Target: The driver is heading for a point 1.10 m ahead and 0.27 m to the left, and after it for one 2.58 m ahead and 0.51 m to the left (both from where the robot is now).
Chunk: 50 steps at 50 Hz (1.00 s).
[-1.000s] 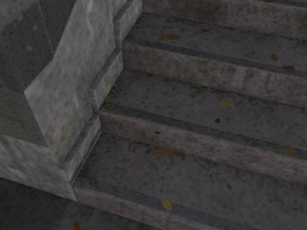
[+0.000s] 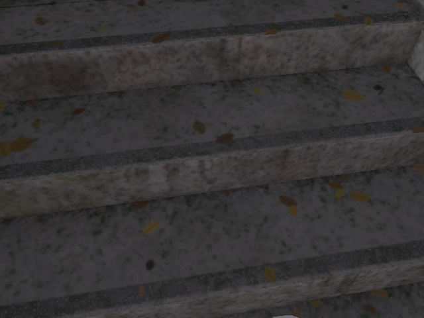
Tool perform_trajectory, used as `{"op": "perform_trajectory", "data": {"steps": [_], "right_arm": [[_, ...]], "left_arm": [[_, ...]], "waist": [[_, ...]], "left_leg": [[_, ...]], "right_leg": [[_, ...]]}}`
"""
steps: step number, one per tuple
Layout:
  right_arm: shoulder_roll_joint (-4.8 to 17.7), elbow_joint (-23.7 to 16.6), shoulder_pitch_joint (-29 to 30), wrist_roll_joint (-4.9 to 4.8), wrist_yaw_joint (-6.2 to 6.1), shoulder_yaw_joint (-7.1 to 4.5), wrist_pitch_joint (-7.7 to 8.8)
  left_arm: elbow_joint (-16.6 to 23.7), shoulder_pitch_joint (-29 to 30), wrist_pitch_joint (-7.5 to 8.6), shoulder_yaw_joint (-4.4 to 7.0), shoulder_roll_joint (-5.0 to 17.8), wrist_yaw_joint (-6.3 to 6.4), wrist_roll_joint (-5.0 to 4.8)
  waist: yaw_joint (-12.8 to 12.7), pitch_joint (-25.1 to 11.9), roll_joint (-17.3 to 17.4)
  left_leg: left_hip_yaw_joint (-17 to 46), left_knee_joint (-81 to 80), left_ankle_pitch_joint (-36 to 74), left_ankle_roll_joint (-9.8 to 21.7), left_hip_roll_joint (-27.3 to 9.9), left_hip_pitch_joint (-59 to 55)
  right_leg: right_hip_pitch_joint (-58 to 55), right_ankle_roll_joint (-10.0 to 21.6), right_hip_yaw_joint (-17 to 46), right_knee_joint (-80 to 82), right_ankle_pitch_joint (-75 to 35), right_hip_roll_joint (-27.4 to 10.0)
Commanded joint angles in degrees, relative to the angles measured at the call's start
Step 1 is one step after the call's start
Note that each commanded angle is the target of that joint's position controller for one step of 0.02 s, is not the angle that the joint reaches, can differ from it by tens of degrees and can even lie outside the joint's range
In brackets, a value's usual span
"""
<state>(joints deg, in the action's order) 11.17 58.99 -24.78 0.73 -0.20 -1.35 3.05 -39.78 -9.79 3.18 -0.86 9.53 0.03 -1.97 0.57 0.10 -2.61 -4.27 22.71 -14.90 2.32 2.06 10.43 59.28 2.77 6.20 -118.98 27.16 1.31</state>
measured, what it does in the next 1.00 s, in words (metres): climbs, turning left: right foot 0.15 m higher, then left foot 0.15 m higher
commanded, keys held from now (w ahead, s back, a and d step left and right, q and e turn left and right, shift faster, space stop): w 0.08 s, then w+q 0.92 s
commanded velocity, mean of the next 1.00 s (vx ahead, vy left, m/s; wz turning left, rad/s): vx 0.50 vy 0.00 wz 0.37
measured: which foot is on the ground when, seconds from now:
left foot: down 0.00-0.22, up 0.24-0.74, down 0.76-1.00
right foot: up 0.00-0.18, down 0.20-0.80, up 0.82-1.00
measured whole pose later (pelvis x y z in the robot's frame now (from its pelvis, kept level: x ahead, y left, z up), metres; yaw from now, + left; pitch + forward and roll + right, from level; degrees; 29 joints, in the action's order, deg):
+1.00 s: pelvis +0.53 +0.04 +0.27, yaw +26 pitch +5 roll +3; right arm 9.8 66.3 -29.1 3.8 3.3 0.9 3.2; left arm -51.2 -8.4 2.8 -0.6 12.5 -3.1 3.6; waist 1.8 -8.1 -1.8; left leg 1.4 42.4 -20.7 5.9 9.4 26.8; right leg 61.9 9.7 9.8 -113.0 5.4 -2.5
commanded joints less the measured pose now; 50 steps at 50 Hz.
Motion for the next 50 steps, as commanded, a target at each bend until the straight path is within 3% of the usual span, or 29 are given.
{"op": "perform_trajectory", "data": {"steps": [1, 4, 6, 8, 9, 10, 11, 12, 13, 14, 15, 16, 18, 22, 24, 27, 30, 33, 34, 36, 38, 39, 40, 41, 42, 43, 46, 49, 50], "right_arm": [[2.3, -1.5, 0.1, 0.20, -0.43, 1.11, 0.08], [3.7, -1.6, -2.2, -1.67, -2.32, 1.43, -0.42], [7.7, -1.0, -7.6, -3.62, -3.25, 0.21, -0.10], [11.8, -0.1, -10.9, -1.52, -1.91, 0.31, 1.24], [16.3, -1.0, -6.3, -1.36, -2.00, -0.91, 0.53], [16.2, -2.5, -2.2, -0.72, -2.18, -1.44, 0.47], [9.6, -4.9, -3.9, -0.44, -1.28, -0.98, 1.78], [3.0, -3.5, -5.5, -0.20, 1.02, -0.51, 3.20], [0.9, -4.7, -3.6, -1.67, 2.85, -1.31, 3.84], [5.7, -8.7, 10.4, 1.83, 4.43, -2.30, 3.98], [1.3, -9.6, 10.7, 3.41, 4.20, -1.53, 3.27], [-3.6, -11.0, 8.7, 2.37, 4.74, 0.01, 1.87], [-6.1, -10.5, 3.4, 1.85, 6.24, 1.70, -0.24], [-1.4, -10.5, 10.6, -0.12, 8.93, 1.91, -0.39], [-0.9, -12.0, 15.9, -0.24, 8.37, 2.66, 0.12], [-2.4, -17.5, 27.5, -1.40, 6.04, 4.90, -0.17], [0.7, -20.3, 34.8, -0.59, 5.41, 4.85, -1.69], [-2.3, -21.4, 40.2, 1.20, 6.86, 5.68, -5.54], [-3.7, -21.0, 37.0, 1.00, 7.33, 5.78, -6.31], [-1.0, -21.0, 31.2, 0.24, 7.96, 4.61, -5.92], [3.3, -16.9, 20.3, -0.63, 6.29, 2.20, -4.10], [7.3, -13.5, 8.9, -0.56, 4.14, 0.69, -3.27], [8.3, -9.0, -5.4, 0.47, 2.99, -0.03, -3.62], [13.0, -5.0, -14.0, 2.11, 3.43, -1.85, -3.74], [14.4, -2.4, -12.7, 2.80, 2.44, -3.41, -1.48], [8.7, -0.7, -9.0, 2.35, 2.40, -1.95, 0.19], [-3.0, 1.2, 7.3, 3.16, 3.90, 2.60, 1.33], [-1.2, -1.2, 13.9, 2.86, 3.67, 2.95, 3.16], [-0.8, 0.5, 8.1, 4.23, 3.09, 3.20, 3.57]], "left_arm": [[9.1, 5.1, 0.96, -3.73, -4.7, -0.84, 0.74], [16.6, 14.4, 2.27, -5.61, -4.1, -0.93, 2.09], [20.9, 23.0, 3.22, -7.11, -4.4, -0.87, 3.51], [17.5, 10.6, 3.80, -3.68, 0.3, -0.29, 1.77], [14.6, -0.2, 3.28, -1.32, 5.3, -0.33, 1.66], [11.8, -8.4, 3.09, 0.69, 10.1, -0.76, 1.75], [5.5, -18.3, 2.36, 3.18, 16.6, -1.01, 3.85], [0.3, -25.8, 1.02, 4.13, 19.3, -0.48, 5.06], [-0.1, -20.4, 1.14, 3.32, 14.4, 0.08, 3.92], [-3.5, -14.0, 3.23, 1.02, 9.7, -2.89, 5.27], [-5.9, -7.4, 2.75, 1.05, 5.3, -3.76, 4.18], [-6.1, -1.2, 1.96, 0.13, -0.9, -3.95, 4.70], [-9.8, -0.8, 1.70, -0.81, -5.0, -3.46, 6.05], [-15.7, -8.1, 2.42, -0.23, -0.2, -1.56, 9.71], [-18.9, -11.8, 2.17, -1.40, -0.8, -1.73, 10.63], [-22.5, -16.9, 1.65, -2.43, 0.0, -2.32, 12.31], [-24.4, -24.5, 1.91, -3.13, 0.5, -2.44, 13.24], [-23.1, -21.0, 1.83, -3.08, 2.3, -4.39, 9.25], [-22.9, -19.6, 2.81, -2.64, 5.2, -4.91, 8.17], [-23.3, -20.1, 4.66, -0.49, 13.3, -5.03, 6.70], [-22.9, -19.8, 3.96, 1.36, 16.7, -5.27, 6.98], [-21.8, -24.1, 4.07, 0.79, 11.1, -5.31, 10.92], [-22.0, -25.5, 3.26, 0.10, 9.0, -7.30, 11.38], [-20.2, -18.6, 1.54, 1.66, 9.1, -8.68, 6.15], [-17.9, -13.4, 1.86, 1.29, 4.3, -8.02, 4.86], [-17.8, -10.9, 2.46, 1.00, 2.0, -6.44, 6.36], [-10.8, -2.1, 0.92, -0.52, -0.6, -3.55, 6.80], [-9.5, -2.4, -1.04, -0.01, 3.2, -2.48, 4.91], [-7.9, 1.0, -0.87, -0.77, 2.6, -2.19, 4.17]], "waist": [[-2.6, 7.7, 6.0], [-2.1, 4.5, 5.8], [1.2, -3.0, 4.3], [-5.1, -17.5, 15.9], [-12.0, -19.6, 21.5], [-16.1, -21.8, 21.6], [-15.0, -28.6, -2.0], [-13.9, -33.5, -19.1], [-11.1, -25.6, -9.2], [-8.5, 13.3, -9.6], [-4.0, 5.8, -4.0], [0.1, 1.7, 3.1], [4.9, 1.1, 1.6], [1.7, -0.2, -4.6], [1.1, 1.1, 0.3], [-0.4, 0.2, 0.8], [-3.8, -2.7, -0.2], [-2.4, 0.5, -1.1], [1.2, -0.8, -4.2], [5.6, -3.8, -8.8], [7.5, -7.2, -11.4], [7.1, -18.3, -3.7], [11.1, -26.9, 4.3], [13.5, -22.6, 6.2], [10.9, -12.1, 6.9], [8.2, -7.1, 6.7], [-3.7, -5.3, 0.6], [-6.3, -3.7, 3.9], [-3.6, -4.1, 7.5]], "left_leg": [[12.4, -13.7, 1.1, 9.2, -16.1, 6.2], [9.1, -15.7, 5.3, 8.1, -11.8, 9.0], [9.3, -27.0, 18.8, 9.8, -11.6, 17.5], [8.3, -12.1, 87.8, 9.8, -14.4, 0.2], [7.9, -1.0, 99.5, 7.0, -14.9, -14.3], [9.5, 12.2, 100.4, 5.6, -15.1, -13.4], [8.8, 32.7, 71.3, 3.9, -8.3, 7.3], [17.8, 58.6, 3.0, 2.8, 5.1, 21.0], [26.5, 80.5, -0.9, 3.3, 4.8, 31.6], [22.9, 89.7, 10.4, 5.5, 1.8, 49.8], [18.7, 93.5, 7.9, 8.6, 1.3, 47.0], [18.8, 93.1, 8.8, 11.2, 0.1, 46.3], [16.2, 90.1, 12.7, 13.4, -3.1, 47.3], [8.3, 103.1, 10.7, 13.6, -2.1, 58.2], [11.6, 104.9, 11.0, 15.6, -1.9, 69.6], [9.6, 100.1, 5.2, 17.1, -3.8, 78.7], [3.5, 82.0, 13.5, 14.6, -6.8, 75.9], [-4.4, 65.6, 3.4, 11.7, -7.1, 56.7], [-5.2, 64.0, 1.2, 10.6, -5.0, 48.0], [-7.3, 52.7, -2.8, 8.5, 1.6, 38.1], [-9.3, 33.9, -2.8, 7.7, 8.6, 23.7], [6.2, 39.9, 21.9, 14.0, 4.4, -4.6], [30.6, 20.4, 11.6, 20.2, -3.1, -22.6], [51.3, 3.5, -0.3, 21.1, -10.6, -19.2], [49.8, 1.9, -9.8, 17.3, -11.3, -9.4], [46.2, 3.5, -14.1, 17.8, -10.0, 0.7], [31.8, 2.5, -5.8, 15.6, -6.4, 15.0], [21.5, -1.3, 0.7, 13.3, -3.3, 25.3], [23.3, -2.0, 0.5, 14.0, -3.6, 23.3]], "right_leg": [[18.4, -0.6, -0.4, -7.3, -5.9, -2.8], [14.3, -3.0, -7.9, 14.6, -12.6, -8.4], [-21.2, -2.1, -17.1, 43.4, -10.5, -7.5], [-38.8, 1.1, -19.2, 43.6, -3.9, 1.7], [-36.0, 2.2, -14.9, 55.8, -1.0, 2.3], [-42.7, 5.2, -4.9, 62.9, -2.7, -0.6], [-62.0, 12.4, 21.1, 75.5, -9.9, -14.8], [-69.8, 18.6, 51.3, 99.7, -5.3, -25.1], [-61.8, 15.8, 53.0, 102.6, 7.1, -29.0], [-35.4, 13.7, 32.0, 95.3, 12.9, -21.6], [-34.1, 15.2, 19.7, 95.0, 3.0, -19.9], [-33.9, 13.7, 11.4, 95.1, -3.8, -18.8], [-33.2, 8.0, 2.7, 99.2, -10.7, -17.1], [-37.8, 8.9, -8.1, 105.6, -10.9, -14.3], [-44.1, 8.5, -9.0, 105.0, -11.3, -15.6], [-53.9, 9.0, -10.9, 109.1, -15.5, -17.6], [-58.3, 8.4, -14.6, 112.9, -16.9, -17.3], [-51.0, 9.8, -20.6, 121.2, -30.5, -19.3], [-49.8, 10.7, -22.9, 117.3, -55.4, -20.0], [-58.5, 12.3, -23.7, 107.5, -99.2, -21.7], [-63.1, 12.4, -24.2, 94.4, -109.8, -20.9], [-43.1, 7.7, -21.2, 75.0, -97.2, -18.1], [-25.4, 3.4, -14.8, 57.8, -48.7, -10.7], [-15.3, 1.9, -2.4, 32.3, -24.2, -1.0], [-4.8, 2.0, 5.8, 17.4, -27.3, -0.6], [-2.0, 2.5, 7.1, 9.0, -29.7, -1.1], [4.7, 9.0, 5.6, 2.7, -28.7, -1.5], [3.8, 6.7, -1.3, 4.0, -20.0, -4.5], [7.7, 6.1, -2.9, -6.5, -14.4, -3.2]]}}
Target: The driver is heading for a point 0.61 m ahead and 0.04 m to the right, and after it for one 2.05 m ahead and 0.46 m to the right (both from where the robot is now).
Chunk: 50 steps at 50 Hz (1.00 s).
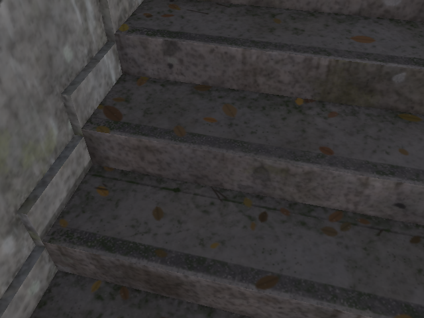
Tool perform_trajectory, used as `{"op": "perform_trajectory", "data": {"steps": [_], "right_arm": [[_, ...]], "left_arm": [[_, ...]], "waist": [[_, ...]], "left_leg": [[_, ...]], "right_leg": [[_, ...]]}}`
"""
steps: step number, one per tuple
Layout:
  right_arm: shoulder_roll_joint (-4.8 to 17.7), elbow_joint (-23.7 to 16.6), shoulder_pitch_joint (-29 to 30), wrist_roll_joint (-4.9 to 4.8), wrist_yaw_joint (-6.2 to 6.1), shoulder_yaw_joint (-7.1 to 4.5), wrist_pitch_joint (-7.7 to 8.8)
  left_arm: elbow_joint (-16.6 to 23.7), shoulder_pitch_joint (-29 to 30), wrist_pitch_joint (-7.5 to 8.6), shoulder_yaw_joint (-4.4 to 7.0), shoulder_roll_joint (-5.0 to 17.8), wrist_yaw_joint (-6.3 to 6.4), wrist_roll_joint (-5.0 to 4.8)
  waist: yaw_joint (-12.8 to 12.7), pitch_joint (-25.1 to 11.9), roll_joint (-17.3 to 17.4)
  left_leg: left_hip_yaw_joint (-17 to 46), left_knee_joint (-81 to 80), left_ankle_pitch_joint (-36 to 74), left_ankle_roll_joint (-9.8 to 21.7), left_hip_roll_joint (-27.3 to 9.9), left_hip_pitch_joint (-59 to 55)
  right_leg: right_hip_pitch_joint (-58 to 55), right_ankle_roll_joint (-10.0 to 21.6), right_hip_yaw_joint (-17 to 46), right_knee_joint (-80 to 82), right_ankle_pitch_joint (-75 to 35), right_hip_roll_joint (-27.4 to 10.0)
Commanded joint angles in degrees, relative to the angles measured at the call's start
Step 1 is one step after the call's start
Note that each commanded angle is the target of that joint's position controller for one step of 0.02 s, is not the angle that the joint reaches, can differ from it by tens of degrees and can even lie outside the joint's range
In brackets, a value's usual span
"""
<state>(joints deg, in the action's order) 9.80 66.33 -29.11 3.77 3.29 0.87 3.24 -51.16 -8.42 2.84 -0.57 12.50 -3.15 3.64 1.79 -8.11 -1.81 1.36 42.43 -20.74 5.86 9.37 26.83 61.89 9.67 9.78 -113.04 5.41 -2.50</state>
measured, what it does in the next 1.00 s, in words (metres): climbs: right foot 0.15 m higher, then left foot 0.15 m higher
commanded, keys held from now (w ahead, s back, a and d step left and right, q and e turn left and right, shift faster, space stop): w+q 0.04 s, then w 0.68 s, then w+e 0.28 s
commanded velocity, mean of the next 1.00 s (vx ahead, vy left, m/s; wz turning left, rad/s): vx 0.50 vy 0.00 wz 0.09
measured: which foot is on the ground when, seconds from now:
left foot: down 0.00-0.26, up 0.28-0.82, down 0.84-1.00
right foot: up 0.00-0.20, down 0.22-0.90, up 0.92-1.00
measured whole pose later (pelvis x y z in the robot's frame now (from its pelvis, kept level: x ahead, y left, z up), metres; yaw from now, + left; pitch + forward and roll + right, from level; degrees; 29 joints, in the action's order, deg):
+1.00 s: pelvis +0.56 +0.02 +0.26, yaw +2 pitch +6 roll +4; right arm 8.2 53.5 -3.2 2.5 1.8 0.2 5.0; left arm -62.1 -22.4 5.8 2.9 9.8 -5.3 1.8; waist 1.2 -5.8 -1.8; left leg -12.4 57.9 -25.0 4.5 -0.6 38.6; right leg 33.3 8.2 11.5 -94.4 5.3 -0.2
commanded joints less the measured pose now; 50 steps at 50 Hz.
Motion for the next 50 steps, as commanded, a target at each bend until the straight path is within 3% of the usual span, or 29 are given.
{"op": "perform_trajectory", "data": {"steps": [1, 5, 6, 7, 8, 11, 12, 13, 14, 15, 16, 18, 20, 24, 27, 29, 32, 33, 37, 38, 41, 42, 43, 44, 45, 46, 47, 48, 50], "right_arm": [[-0.4, -4.8, 6.5, 1.98, -0.71, 1.50, 3.59], [3.3, -4.4, -0.8, 3.14, 1.12, 1.30, 4.13], [6.0, -9.7, 8.3, -0.67, 1.86, 0.52, 3.92], [7.2, -10.5, 5.4, -2.70, 2.28, 0.40, 4.19], [10.3, -9.8, 3.2, -4.15, 2.29, -0.43, 4.50], [15.2, -11.4, 3.8, -4.08, 3.64, -4.15, 5.91], [9.0, -9.0, -2.7, -1.04, 3.80, -3.58, 5.38], [2.5, -9.5, -6.3, 0.86, 4.64, -2.14, 4.30], [3.1, -9.7, 4.5, -0.73, 4.87, -3.57, 2.86], [3.0, -12.2, 11.2, -2.67, 3.78, -4.06, 2.83], [2.9, -11.4, 12.2, -3.15, 2.23, -3.51, 2.61], [2.8, -13.5, 15.4, -2.21, 0.83, -2.64, 1.69], [1.2, -14.4, 15.8, -1.41, 0.44, -1.80, 0.42], [3.2, -17.9, 22.7, -1.33, 2.68, -1.03, -0.93], [2.6, -17.0, 23.0, 0.41, 3.19, -0.51, -1.56], [0.6, -19.1, 28.3, -0.11, 1.81, 0.56, -1.66], [-0.1, -22.5, 33.1, -0.75, -0.53, 1.86, -0.48], [-2.7, -28.8, 39.7, -1.72, -3.47, 1.03, -0.76], [0.4, -33.6, 41.4, -2.47, -4.06, 1.30, -2.98], [-6.7, -37.6, 59.6, -0.30, -0.11, 4.38, -5.94], [0.7, -30.3, 43.9, -3.11, 2.12, 1.50, -3.40], [0.4, -28.5, 38.4, -2.31, 1.44, 1.36, -2.32], [1.9, -25.8, 31.8, -2.96, 0.23, 0.45, -2.55], [2.6, -22.8, 22.6, -3.54, -0.02, -0.22, -3.42], [4.1, -17.2, 6.8, -1.03, -0.79, -1.03, -3.20], [7.2, -12.0, -3.6, 1.12, -0.64, -2.67, -1.95], [8.3, -9.7, 1.7, 0.80, -1.76, -3.15, 0.85], [5.1, -8.5, 9.2, -0.76, -2.34, -2.51, 2.54], [-4.5, -7.1, 19.7, -1.82, -1.56, 0.44, 3.49]], "left_arm": [[4.8, 1.5, -0.13, -1.50, -0.9, 1.77, -1.84], [13.1, 15.8, -0.23, -1.66, 3.0, 4.12, -1.32], [15.2, 18.6, -1.61, -2.39, 1.7, 3.01, -1.01], [16.7, 23.7, -2.48, -3.15, -0.1, 1.85, -0.85], [16.4, 19.3, -2.70, -3.72, -2.7, 0.28, -1.33], [12.7, 8.8, -1.64, -0.83, 5.5, -0.28, -2.32], [9.3, -6.0, -0.37, 0.51, 8.2, -0.16, -1.74], [4.3, -20.8, 0.19, 2.05, 11.5, 0.46, -0.77], [1.9, -27.4, -0.31, 2.49, 12.3, 1.35, 1.11], [-0.4, -25.4, 1.23, 2.37, 11.6, 1.29, 0.60], [-0.1, -14.9, 1.67, 2.55, 8.9, 1.60, -0.22], [-2.4, -7.9, 0.87, -0.03, -3.3, 1.38, -0.23], [-3.2, -2.1, 1.38, -1.12, -8.1, 2.04, -0.52], [-5.7, -7.9, 2.92, -0.35, -4.0, 0.42, 2.81], [-8.5, -18.0, 3.77, -0.73, -2.8, 0.68, 2.42], [-13.4, -29.2, 3.39, -1.34, -3.6, 0.23, 2.85], [-16.4, -30.6, 3.16, -2.92, -7.2, -0.05, 4.78], [-11.5, -23.4, 5.61, -0.85, -1.9, 2.65, -4.53], [-14.1, -28.3, 5.64, 0.24, 0.3, 6.57, -5.75], [-17.6, -32.0, 3.28, -2.43, -6.9, -0.04, 0.47], [-12.3, -25.8, 4.23, 1.28, 4.8, -3.59, 0.47], [-11.0, -24.1, 4.51, 2.97, 8.7, -2.91, -0.23], [-11.2, -28.9, 5.10, 2.47, 4.2, -3.28, 1.50], [-11.8, -32.2, 5.10, 1.79, 0.5, -4.45, 3.15], [-10.7, -28.9, 3.92, 1.92, -1.8, -5.36, 1.84], [-12.8, -27.4, 3.17, 3.02, -2.4, -5.65, -1.63], [-10.7, -20.7, 3.37, 4.46, -1.8, -4.32, -3.64], [-8.6, -14.3, 3.97, 4.17, -2.6, -2.55, -3.34], [-4.4, -5.4, 3.52, 2.69, -6.7, -0.01, -2.17]], "waist": [[-3.6, 4.5, 7.0], [-0.1, 5.7, 2.5], [-3.0, 5.2, 2.6], [-0.7, 7.2, 5.4], [-2.2, 6.2, 10.2], [-3.1, -0.6, 11.8], [-3.7, -15.3, 2.7], [-8.3, -25.7, -14.4], [-15.6, -10.1, -18.6], [-12.7, 3.4, -11.8], [-7.9, 6.0, -5.3], [-2.7, 1.1, 5.5], [1.2, 2.1, 2.8], [-0.6, 4.3, 2.6], [-3.0, 4.7, -1.2], [-7.1, 7.6, -3.2], [-6.7, 10.2, -1.5], [-1.4, 18.1, 3.7], [-5.2, 17.5, -4.7], [-6.0, 1.8, -8.2], [0.5, 1.0, -10.3], [1.9, -2.7, -10.1], [2.7, -8.4, -6.6], [6.7, -15.2, 1.4], [11.0, -17.3, 9.0], [11.9, -17.5, 10.0], [8.6, -5.9, 6.9], [5.4, -1.4, 8.9], [-2.3, -0.8, -1.1]], "left_leg": [[20.8, -21.6, 5.8, 9.7, -12.1, 3.4], [18.8, -21.8, 6.5, 5.2, -11.7, 3.9], [14.2, -30.4, 6.0, 7.1, -11.8, 17.1], [19.4, -34.3, 5.5, 8.8, -14.9, 25.1], [19.3, -33.0, 24.5, 12.0, -18.3, 20.4], [14.1, -17.7, 82.4, 10.4, -19.6, -17.1], [12.9, 0.7, 80.1, 5.7, -14.8, -9.5], [13.4, 16.4, 32.1, 2.1, -5.5, 13.0], [20.0, 43.8, 13.7, 1.9, 1.0, 32.3], [20.0, 58.3, 19.9, 3.4, -0.5, 42.1], [18.0, 61.9, 25.7, 4.8, -3.3, 41.7], [16.3, 65.2, 26.8, 6.8, -6.4, 37.5], [15.6, 66.4, 21.9, 7.6, -8.3, 39.8], [5.9, 57.5, 26.6, 5.6, -10.4, 42.4], [2.9, 64.7, 27.9, 3.8, -11.9, 50.1], [5.0, 75.3, 21.8, 5.2, -10.3, 67.2], [5.9, 76.3, 15.8, 8.7, -12.2, 78.0], [-2.9, 65.9, 8.0, 0.9, -13.8, 56.8], [-12.5, 43.2, 5.4, -2.4, -15.3, 41.5], [-6.2, 29.8, -6.7, 3.9, -14.0, 35.8], [-12.6, 24.7, -4.0, 4.4, -6.8, 27.0], [-11.4, 19.0, 0.2, 4.7, -6.5, 18.9], [-6.8, 21.2, 6.1, 6.0, -6.6, -4.3], [7.3, 15.4, 13.7, 10.1, -10.5, -26.3], [24.6, 0.4, 21.2, 14.7, -20.7, -43.3], [43.1, -11.6, 15.9, 18.0, -29.1, -35.9], [40.0, -13.9, 6.6, 14.7, -28.9, -23.4], [34.9, -14.4, 7.8, 14.9, -29.5, -14.6], [20.2, -15.1, 16.4, 11.3, -29.2, -6.9]], "right_leg": [[11.2, -0.4, -5.0, -17.9, 11.0, 1.0], [7.8, -3.8, -6.0, 8.7, 6.6, -4.9], [-11.8, -6.1, -14.7, 24.4, 14.3, -4.1], [-22.3, -8.9, -14.5, 28.4, 22.1, -3.0], [-26.2, -10.5, -19.6, 25.9, 21.8, 0.9], [-25.6, -6.6, -19.6, 53.4, 18.9, 7.1], [-49.6, 2.6, -1.5, 52.6, -12.5, 0.8], [-72.1, 13.7, 30.5, 74.2, -0.6, -11.7], [-67.3, 12.7, 50.7, 88.7, 30.2, -14.3], [-56.4, 7.3, 43.9, 88.4, 43.8, -11.9], [-46.7, 7.7, 33.7, 85.5, 35.2, -12.4], [-40.2, 5.0, 21.6, 85.8, 19.7, -12.6], [-36.5, 3.2, 13.5, 89.0, 14.9, -9.9], [-33.9, 2.3, -2.9, 94.3, 12.6, -5.2], [-42.8, 4.5, -1.7, 94.7, 6.7, -7.1], [-58.3, 6.8, 3.8, 94.4, 4.6, -10.8], [-69.0, 6.5, 3.0, 95.0, 4.1, -13.3], [-47.1, 0.6, 0.0, 102.6, 16.5, -10.4], [-51.7, 2.0, -3.6, 114.0, -2.2, -8.8], [-55.1, 3.5, -3.7, 108.4, -16.0, -13.1], [-72.2, 6.1, -10.8, 97.9, -77.6, -14.4], [-75.4, 4.0, -11.8, 92.0, -88.3, -14.6], [-57.7, 1.5, -8.6, 83.6, -89.6, -12.2], [-39.3, -0.2, -4.3, 71.9, -70.9, -7.6], [-22.4, -2.9, -2.0, 56.3, -21.7, 0.2], [-21.1, -4.5, 4.9, 26.4, 0.6, 5.0], [-13.9, -4.5, 8.2, 13.8, -0.8, 3.1], [-10.4, -2.3, 5.5, 2.7, -0.7, 2.4], [-5.4, 2.9, 3.6, -3.6, 0.3, -0.3]]}}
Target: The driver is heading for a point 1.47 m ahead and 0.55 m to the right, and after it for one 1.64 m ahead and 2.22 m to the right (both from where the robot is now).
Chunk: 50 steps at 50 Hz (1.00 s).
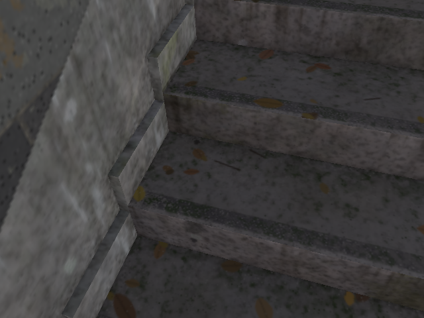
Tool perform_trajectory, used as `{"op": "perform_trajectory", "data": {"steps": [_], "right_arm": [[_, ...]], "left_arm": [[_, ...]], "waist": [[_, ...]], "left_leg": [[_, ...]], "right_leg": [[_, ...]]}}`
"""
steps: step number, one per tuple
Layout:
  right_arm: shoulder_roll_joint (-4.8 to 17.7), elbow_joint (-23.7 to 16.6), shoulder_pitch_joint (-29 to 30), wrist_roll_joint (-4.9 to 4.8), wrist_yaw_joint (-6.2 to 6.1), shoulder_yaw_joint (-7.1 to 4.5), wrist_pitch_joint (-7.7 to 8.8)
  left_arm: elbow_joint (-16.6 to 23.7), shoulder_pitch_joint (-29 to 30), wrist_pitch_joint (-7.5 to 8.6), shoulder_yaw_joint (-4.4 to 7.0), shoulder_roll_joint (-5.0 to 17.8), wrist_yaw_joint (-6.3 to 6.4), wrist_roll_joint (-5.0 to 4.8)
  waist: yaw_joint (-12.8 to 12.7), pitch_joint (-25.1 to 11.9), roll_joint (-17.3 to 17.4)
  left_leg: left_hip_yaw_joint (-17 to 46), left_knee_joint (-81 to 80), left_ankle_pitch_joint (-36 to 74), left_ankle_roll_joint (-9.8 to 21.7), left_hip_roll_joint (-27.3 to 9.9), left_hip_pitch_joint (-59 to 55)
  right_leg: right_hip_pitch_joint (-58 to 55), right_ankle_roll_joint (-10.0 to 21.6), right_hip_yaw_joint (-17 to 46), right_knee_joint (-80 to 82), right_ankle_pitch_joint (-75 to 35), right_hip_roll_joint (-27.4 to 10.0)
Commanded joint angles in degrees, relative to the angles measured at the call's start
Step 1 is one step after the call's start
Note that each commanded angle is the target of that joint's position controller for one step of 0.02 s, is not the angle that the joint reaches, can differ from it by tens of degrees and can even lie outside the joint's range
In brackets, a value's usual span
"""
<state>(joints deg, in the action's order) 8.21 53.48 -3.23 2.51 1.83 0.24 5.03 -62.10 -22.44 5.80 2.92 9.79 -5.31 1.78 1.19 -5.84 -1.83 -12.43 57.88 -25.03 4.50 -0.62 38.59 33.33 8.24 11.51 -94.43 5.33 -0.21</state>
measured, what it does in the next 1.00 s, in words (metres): climbs, turning right: right foot 0.15 m higher, then left foot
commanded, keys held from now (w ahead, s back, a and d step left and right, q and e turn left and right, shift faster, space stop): w+e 0.18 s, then e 0.74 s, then no key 0.08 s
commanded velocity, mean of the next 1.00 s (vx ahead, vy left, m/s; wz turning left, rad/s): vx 0.21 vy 0.00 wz -0.54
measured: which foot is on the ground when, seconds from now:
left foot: down 0.00-0.42, up 0.44-0.78, down 0.80-1.00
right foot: up 0.00-0.34, down 0.36-0.82, up 0.84-1.00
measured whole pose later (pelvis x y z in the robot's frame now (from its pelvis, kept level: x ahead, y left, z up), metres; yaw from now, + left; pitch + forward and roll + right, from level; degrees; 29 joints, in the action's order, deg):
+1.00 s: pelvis +0.36 -0.02 +0.22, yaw -33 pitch +2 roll +2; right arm 12.4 36.7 -15.9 -0.4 -2.1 -1.6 5.8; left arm -39.7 -6.7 0.3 4.2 15.8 -2.2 3.1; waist 4.8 -3.4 -1.8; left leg -2.5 31.4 -16.1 -0.1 -1.5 17.6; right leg 37.7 -4.5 -0.8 -75.7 25.8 -1.7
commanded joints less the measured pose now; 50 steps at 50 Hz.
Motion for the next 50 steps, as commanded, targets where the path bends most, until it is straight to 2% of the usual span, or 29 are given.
{"op": "perform_trajectory", "data": {"steps": [1, 3, 5, 8, 11, 13, 14, 16, 18, 19, 20, 21, 22, 23, 25, 27, 28, 30, 33, 36, 39, 40, 41, 42, 43, 45, 46, 48, 50], "right_arm": [[-5.9, 5.6, -4.5, 0.49, 0.53, 1.85, 1.78], [-6.8, 4.0, -2.1, 0.73, 0.18, 1.47, 2.30], [-3.2, 3.9, -3.4, 2.21, -0.14, 1.03, 2.60], [-3.9, 10.8, -15.7, 5.22, 0.65, 2.61, 2.35], [0.4, 13.2, -19.8, 7.42, 0.58, 1.86, 2.13], [2.1, 9.8, -14.8, 5.75, 0.95, 1.69, 2.28], [6.1, 7.7, -14.9, 1.50, 1.46, 0.41, 2.24], [11.9, 6.2, -19.1, 0.00, 2.07, -0.88, 2.07], [14.3, 4.5, -16.6, -0.16, 2.06, -2.66, 2.60], [10.6, 3.8, -21.0, 1.93, 1.72, -2.41, 2.87], [12.3, 3.7, -20.2, 3.17, 1.35, -2.97, 2.93], [10.8, -1.5, -12.6, 2.96, 1.60, -3.71, 2.40], [10.2, -3.9, -7.9, -0.83, 3.34, -3.70, 1.12], [7.6, -2.5, -11.0, -1.88, 4.48, -3.53, 0.36], [5.6, -2.6, -12.1, -0.93, 3.02, -3.07, 1.18], [2.8, -3.0, -10.3, -0.93, 0.55, -1.39, 1.24], [4.3, -2.2, -10.2, -1.47, -0.55, -1.55, 0.75], [11.0, -3.5, -8.7, -1.09, -1.26, -2.97, 0.27], [10.7, -7.7, -3.9, -1.78, -1.66, -2.99, 0.32], [9.8, -10.4, -9.0, -2.93, 0.47, -2.85, 0.93], [8.4, -14.0, -14.4, -1.13, -0.65, -3.12, 0.28], [10.0, -14.4, -14.5, -0.91, -1.69, -3.91, -0.07], [15.6, -16.8, -14.3, -1.84, -2.39, -5.45, 0.54], [19.1, -19.3, -13.8, -2.45, -1.62, -6.08, 0.76], [18.5, -18.4, -15.6, 0.28, -2.15, -6.57, 1.16], [12.4, -22.5, -4.7, -1.20, -2.70, -4.58, 2.37], [9.2, -24.3, 0.9, -2.05, -3.59, -3.05, 2.32], [9.2, -25.1, 0.4, -3.06, -4.87, -2.21, 2.29], [11.6, -25.8, -1.6, -3.68, -4.29, -3.24, 2.39]], "left_arm": [[7.1, 7.8, -1.41, -1.37, -4.9, 2.70, -0.49], [8.4, 8.3, -3.33, -1.89, -5.3, 2.06, -1.32], [7.5, 8.4, -4.20, -1.75, -2.9, 0.42, -2.08], [13.3, 18.4, -5.45, -3.51, -1.6, 1.06, -1.59], [19.7, 27.7, -5.75, -4.61, 0.6, 2.52, -2.52], [21.4, 33.2, -7.61, -4.74, 0.5, 3.08, -2.47], [21.2, 37.1, -8.95, -5.08, -0.6, 1.46, -1.93], [18.1, 30.7, -8.21, -5.45, -2.6, 0.50, -1.83], [17.8, 24.9, -5.61, -3.68, 1.3, 2.21, -2.57], [17.3, 21.2, -3.89, -2.98, 4.1, 3.24, -3.63], [16.9, 13.8, -2.70, -1.48, 5.3, 4.52, -3.34], [15.8, 1.1, -2.92, -0.29, 9.3, 5.81, -1.36], [13.8, -5.6, -3.62, 1.80, 15.2, 6.24, 1.58], [12.9, -2.0, -3.45, 3.16, 16.4, 6.34, 1.60], [14.7, 10.4, -2.16, 1.40, 8.6, 5.14, -1.13], [15.8, 22.1, -1.67, -0.73, 2.6, 4.19, -0.58], [16.7, 25.1, -1.63, -1.47, 0.9, 4.52, 0.02], [18.1, 23.9, -0.87, -0.72, 4.5, 4.94, 0.63], [21.5, 22.1, 0.26, 1.28, 11.5, 4.96, 0.07], [26.0, 24.8, -0.17, 2.61, 13.2, 4.62, -0.90], [24.9, 19.6, -0.53, 1.33, 9.7, 3.95, -3.02], [24.3, 19.4, -1.05, 1.07, 7.4, 2.75, -2.77], [25.4, 14.0, -1.14, 0.75, 4.3, 2.44, -2.83], [24.7, 5.5, -0.92, 0.01, 1.7, 2.93, -1.42], [24.6, 11.7, -1.88, 1.71, 7.3, 3.14, -0.84], [24.7, 15.3, -2.74, 3.35, 12.2, 4.81, 0.02], [25.0, 16.4, -3.54, 2.65, 10.3, 4.71, 0.88], [27.0, 16.5, -5.29, 1.45, 7.9, 3.31, 2.56], [26.4, 16.9, -6.17, 1.09, 7.5, 1.90, 1.64]], "waist": [[-4.6, -2.3, -1.6], [-8.0, 0.4, -1.0], [-7.8, 1.2, 7.8], [-5.4, 4.4, 3.1], [-4.0, 1.9, -1.8], [-4.0, 1.5, 1.9], [-2.0, 1.2, 4.3], [-1.3, 0.9, 10.2], [-3.6, -0.8, 8.8], [-1.7, -6.7, 4.6], [-5.1, -12.0, 4.3], [-10.0, -15.5, -6.9], [-11.3, -16.0, -8.3], [-11.1, -11.4, -7.1], [-4.4, -3.8, -2.5], [1.7, -1.4, 6.1], [2.5, -2.8, 4.0], [2.4, -6.4, 5.0], [1.5, -5.2, 0.8], [1.5, 0.4, -1.7], [2.7, 3.4, -0.8], [3.7, 3.4, -1.3], [1.0, -0.6, 6.7], [-2.1, -7.1, 19.4], [2.9, -1.6, 16.3], [0.2, 1.2, 7.5], [-1.3, 2.5, 7.5], [-1.9, 1.6, 3.0], [0.5, 2.7, 3.5]], "left_leg": [[26.7, -32.1, 24.4, 10.7, -17.4, -16.0], [12.4, -35.9, 27.4, 7.3, -13.5, -10.9], [6.8, -38.9, 32.2, 8.5, -11.4, -10.1], [6.8, -40.2, 25.8, 8.1, -14.0, -24.0], [1.6, -42.8, 25.6, 5.9, -12.4, -29.7], [-2.6, -48.3, 38.0, 5.6, -11.9, -21.2], [-3.7, -51.4, 44.4, 7.2, -12.4, -19.3], [-3.7, -41.5, 79.4, 8.2, -17.4, -34.0], [-3.6, -31.2, 91.7, 7.8, -18.5, -43.9], [-3.0, -22.9, 95.5, 3.4, -15.5, -31.4], [-1.7, -14.6, 80.2, 1.4, -11.9, -16.8], [1.9, 2.4, 38.6, -1.9, -3.2, -1.0], [12.4, 25.9, 8.1, -3.9, 1.8, 6.0], [24.5, 41.1, 14.7, -2.1, 2.9, 10.3], [26.8, 48.4, 17.4, -1.7, 3.0, 14.9], [25.4, 41.2, 15.1, -1.5, 0.3, 13.9], [25.3, 42.2, 12.9, -2.5, 0.9, 13.7], [23.4, 32.4, 16.1, -7.2, -0.6, 11.7], [16.7, 14.6, 8.4, -11.9, -1.2, -1.5], [16.1, 4.6, 14.5, -11.1, -1.5, -19.7], [17.2, -18.3, 14.5, -10.1, 0.5, -24.4], [15.6, -25.3, 17.5, -7.8, 0.7, -27.3], [26.6, -25.6, 36.3, 3.9, -9.0, -34.6], [47.6, -31.0, 50.9, 22.2, -26.4, -44.1], [55.8, -35.9, 42.4, 24.6, -29.2, -38.6], [40.0, -37.7, 24.0, 16.1, -20.2, -24.6], [32.1, -39.8, 24.0, 13.1, -16.4, -18.2], [22.8, -41.7, 15.0, 7.0, -10.3, -17.0], [19.6, -41.2, 14.7, 6.2, -8.8, -22.2]], "right_leg": [[24.5, 5.7, -0.2, -21.2, -2.2, -4.3], [23.2, 6.1, -3.7, -16.1, 2.0, -5.9], [24.1, 6.3, -8.0, -28.1, 5.3, -3.8], [45.5, 11.2, -2.6, -34.5, 6.7, -4.4], [46.8, 9.1, -6.9, -13.6, 0.6, -7.6], [30.2, 5.1, -11.3, 4.7, 1.3, -9.3], [21.8, 1.4, -18.9, 12.3, 15.9, -5.4], [19.9, -3.3, -22.3, 16.4, 16.1, 0.1], [14.6, -2.6, -21.5, 33.2, 14.7, 5.5], [-2.8, 3.1, -14.6, 26.2, -9.3, 2.9], [-20.8, 7.0, -6.4, 31.7, -13.1, 2.4], [-33.5, 12.8, 11.5, 48.6, -14.2, -3.8], [-33.1, 15.0, 31.9, 64.4, -3.9, -10.7], [-24.6, 13.5, 33.1, 66.7, 6.7, -10.4], [-8.8, 10.7, 26.6, 66.8, 22.5, -7.6], [2.6, 7.4, 17.1, 66.8, 23.2, -4.5], [4.1, 7.1, 15.7, 68.4, 20.9, -3.5], [2.0, 4.7, 9.0, 67.8, 15.8, -2.1], [3.2, 3.0, 2.8, 72.1, 9.4, -1.6], [6.3, 2.7, 1.3, 71.2, 5.3, -1.6], [-3.0, 5.4, 11.7, 63.9, 5.1, -3.8], [-3.2, 4.7, 11.2, 57.3, 4.1, -1.4], [3.2, -2.7, 5.7, 43.4, 13.2, 5.8], [14.5, -9.9, -3.7, 32.5, 31.6, 10.7], [22.3, -12.9, -5.5, 15.8, 33.3, 5.7], [17.8, -13.6, -7.1, -0.9, 24.1, -0.3], [11.6, -12.2, -8.7, -0.8, 21.4, -0.9], [3.9, -12.7, -11.7, 16.3, 18.3, -4.2], [-0.1, -13.6, -14.6, 34.8, 22.0, -4.8]]}}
